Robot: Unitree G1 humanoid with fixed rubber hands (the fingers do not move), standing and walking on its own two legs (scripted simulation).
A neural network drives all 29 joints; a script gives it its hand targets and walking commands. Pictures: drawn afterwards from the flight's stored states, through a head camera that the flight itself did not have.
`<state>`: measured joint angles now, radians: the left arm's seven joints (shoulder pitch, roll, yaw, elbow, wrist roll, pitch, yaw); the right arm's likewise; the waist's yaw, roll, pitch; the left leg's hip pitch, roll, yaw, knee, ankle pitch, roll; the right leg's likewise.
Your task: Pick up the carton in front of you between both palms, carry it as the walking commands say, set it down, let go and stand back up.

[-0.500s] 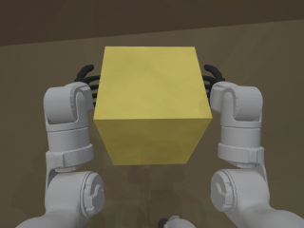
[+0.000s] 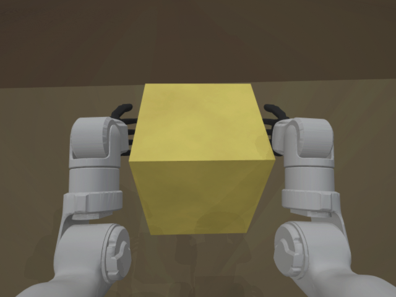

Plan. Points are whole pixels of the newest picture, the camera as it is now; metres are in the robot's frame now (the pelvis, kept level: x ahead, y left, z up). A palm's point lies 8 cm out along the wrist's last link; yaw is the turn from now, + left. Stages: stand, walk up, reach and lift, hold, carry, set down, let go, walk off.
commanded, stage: carry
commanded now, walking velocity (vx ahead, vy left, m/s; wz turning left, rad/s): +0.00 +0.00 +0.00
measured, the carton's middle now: (198, 162) +0.38 +0.01 +0.10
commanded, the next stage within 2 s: none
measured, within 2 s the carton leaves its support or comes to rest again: neither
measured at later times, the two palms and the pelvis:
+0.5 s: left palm (125, 147) +0.38 +0.15 +0.13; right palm (274, 149) +0.38 -0.15 +0.14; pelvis +0.04 +0.01 +0.00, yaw -1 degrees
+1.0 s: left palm (126, 139) +0.39 +0.15 +0.15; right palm (279, 142) +0.38 -0.15 +0.16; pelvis +0.04 +0.01 +0.00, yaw -1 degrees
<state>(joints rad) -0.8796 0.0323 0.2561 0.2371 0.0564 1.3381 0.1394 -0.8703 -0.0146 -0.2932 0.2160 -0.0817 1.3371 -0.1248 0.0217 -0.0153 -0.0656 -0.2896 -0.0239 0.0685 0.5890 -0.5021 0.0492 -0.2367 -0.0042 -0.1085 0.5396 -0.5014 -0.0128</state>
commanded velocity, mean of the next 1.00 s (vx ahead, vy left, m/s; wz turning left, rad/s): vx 0.10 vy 0.00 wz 0.00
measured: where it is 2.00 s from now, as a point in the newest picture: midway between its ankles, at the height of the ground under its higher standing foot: (199, 245)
